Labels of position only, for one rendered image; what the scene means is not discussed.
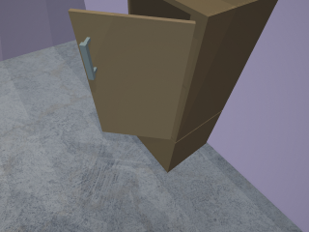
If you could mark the cupboard door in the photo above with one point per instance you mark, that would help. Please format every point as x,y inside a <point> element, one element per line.
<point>141,62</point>

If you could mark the handle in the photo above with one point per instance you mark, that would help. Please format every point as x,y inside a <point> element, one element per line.
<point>86,56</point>

